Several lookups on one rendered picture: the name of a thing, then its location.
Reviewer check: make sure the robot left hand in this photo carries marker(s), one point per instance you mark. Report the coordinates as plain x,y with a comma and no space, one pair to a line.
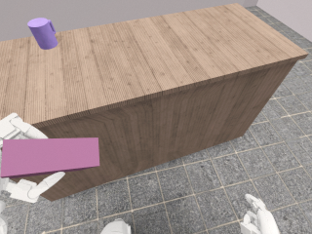
12,127

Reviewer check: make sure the sponge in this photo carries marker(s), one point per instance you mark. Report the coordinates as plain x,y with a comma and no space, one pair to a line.
44,156

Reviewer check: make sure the robot right hand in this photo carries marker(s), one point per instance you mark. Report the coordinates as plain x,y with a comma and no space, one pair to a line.
263,222

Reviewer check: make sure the table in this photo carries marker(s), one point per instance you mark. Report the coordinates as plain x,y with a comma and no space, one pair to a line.
152,90

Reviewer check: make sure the robot left thigh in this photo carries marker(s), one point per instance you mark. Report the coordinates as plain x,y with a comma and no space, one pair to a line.
117,227

